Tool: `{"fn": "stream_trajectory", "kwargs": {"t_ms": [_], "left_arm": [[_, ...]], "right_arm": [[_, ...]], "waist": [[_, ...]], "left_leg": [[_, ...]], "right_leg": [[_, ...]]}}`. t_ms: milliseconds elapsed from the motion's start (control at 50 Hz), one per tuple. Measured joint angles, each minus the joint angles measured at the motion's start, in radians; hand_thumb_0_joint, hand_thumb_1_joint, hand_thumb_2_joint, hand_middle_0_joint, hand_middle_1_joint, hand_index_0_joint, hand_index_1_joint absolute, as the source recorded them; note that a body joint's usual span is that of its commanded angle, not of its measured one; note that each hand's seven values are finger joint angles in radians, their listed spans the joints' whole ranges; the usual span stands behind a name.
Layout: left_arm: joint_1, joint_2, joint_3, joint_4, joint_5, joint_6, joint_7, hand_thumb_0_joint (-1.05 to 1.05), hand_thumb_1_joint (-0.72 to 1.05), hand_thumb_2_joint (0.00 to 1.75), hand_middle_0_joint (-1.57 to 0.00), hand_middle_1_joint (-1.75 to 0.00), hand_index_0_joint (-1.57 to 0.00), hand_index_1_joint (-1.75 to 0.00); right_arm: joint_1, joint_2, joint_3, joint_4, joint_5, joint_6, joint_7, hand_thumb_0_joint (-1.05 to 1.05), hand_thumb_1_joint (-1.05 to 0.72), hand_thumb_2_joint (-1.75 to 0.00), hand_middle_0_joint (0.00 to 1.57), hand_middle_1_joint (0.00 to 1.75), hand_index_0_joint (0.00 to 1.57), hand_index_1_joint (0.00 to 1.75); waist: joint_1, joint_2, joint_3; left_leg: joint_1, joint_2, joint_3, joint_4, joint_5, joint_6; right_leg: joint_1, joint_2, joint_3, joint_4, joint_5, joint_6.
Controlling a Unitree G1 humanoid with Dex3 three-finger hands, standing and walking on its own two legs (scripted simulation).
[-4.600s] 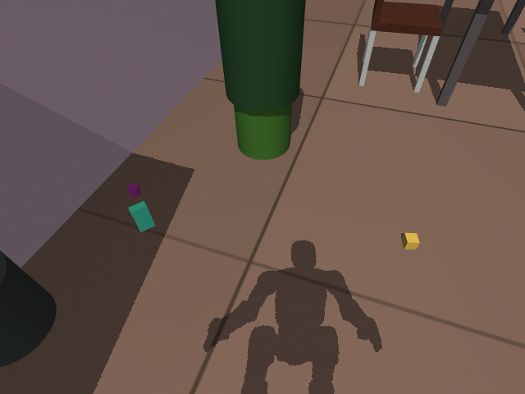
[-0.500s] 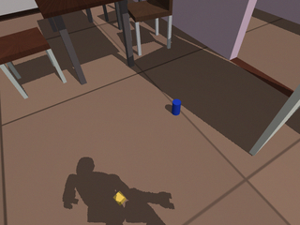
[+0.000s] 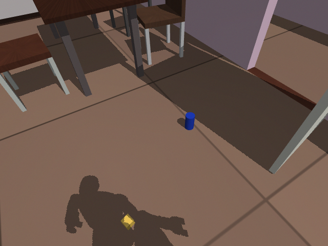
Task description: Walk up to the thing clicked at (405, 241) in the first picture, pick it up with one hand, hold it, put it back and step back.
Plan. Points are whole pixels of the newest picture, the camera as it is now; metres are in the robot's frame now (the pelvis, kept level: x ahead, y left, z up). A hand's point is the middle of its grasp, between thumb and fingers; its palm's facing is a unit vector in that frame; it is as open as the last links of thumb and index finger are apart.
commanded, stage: stand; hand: left
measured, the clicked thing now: (128, 221) +0.41 +0.26 -0.75
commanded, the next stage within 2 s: none
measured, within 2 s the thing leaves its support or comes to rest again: neither
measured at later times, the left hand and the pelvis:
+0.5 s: hand out of the picture +0.09 +0.25 -0.15, palm faces -0.01 -0.94 -0.35, open 7.4 cm; pelvis +0.01 -0.01 +0.00, yaw +0 degrees
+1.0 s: hand out of the picture +0.09 +0.24 -0.15, palm faces -0.01 -0.94 -0.35, open 7.4 cm; pelvis +0.01 -0.01 +0.00, yaw +0 degrees
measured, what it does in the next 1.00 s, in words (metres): stands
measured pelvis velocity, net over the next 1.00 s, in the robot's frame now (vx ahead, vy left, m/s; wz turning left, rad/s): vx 0.01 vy -0.01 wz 0.01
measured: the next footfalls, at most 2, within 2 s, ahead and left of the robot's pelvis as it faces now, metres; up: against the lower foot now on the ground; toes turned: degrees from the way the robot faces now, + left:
none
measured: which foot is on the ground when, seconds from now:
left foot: down 0.00-1.00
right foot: down 0.00-1.00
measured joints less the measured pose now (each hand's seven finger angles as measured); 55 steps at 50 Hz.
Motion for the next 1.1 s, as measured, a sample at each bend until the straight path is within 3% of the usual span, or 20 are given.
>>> {"fn": "stream_trajectory", "kwargs": {"t_ms": [1100], "left_arm": [[0.044,-0.003,-0.004,-0.009,-0.001,0.004,-0.006,0.01,0.91,0.9,-0.2,-0.3,-0.21,-0.3]], "right_arm": [[0.017,-0.005,0.015,0.009,0.004,-0.011,-0.013,0.01,-0.91,-0.9,0.2,0.3,0.2,0.3]], "waist": [[0.007,0.0,-0.005]], "left_leg": [[0.049,0.017,-0.014,-0.051,0.006,-0.021]], "right_leg": [[0.048,0.017,-0.016,-0.04,-0.003,-0.02]]}}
